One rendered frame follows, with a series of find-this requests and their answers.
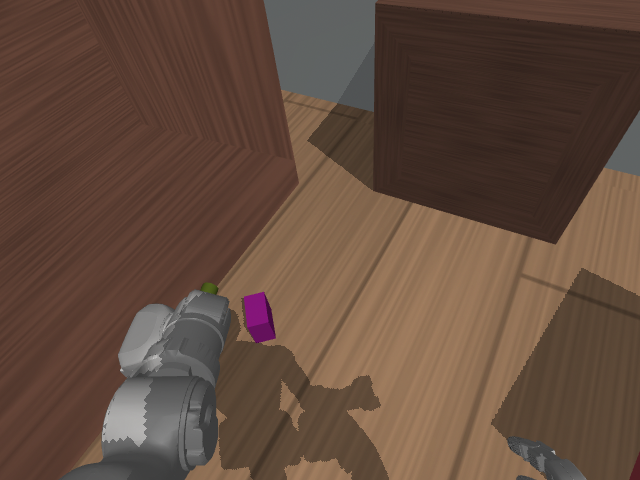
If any right robot hand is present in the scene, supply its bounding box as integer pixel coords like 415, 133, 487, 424
507, 436, 587, 480

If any left robot hand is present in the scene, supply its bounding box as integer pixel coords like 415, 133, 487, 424
118, 304, 175, 378

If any left robot arm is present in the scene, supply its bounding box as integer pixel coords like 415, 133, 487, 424
59, 289, 231, 480

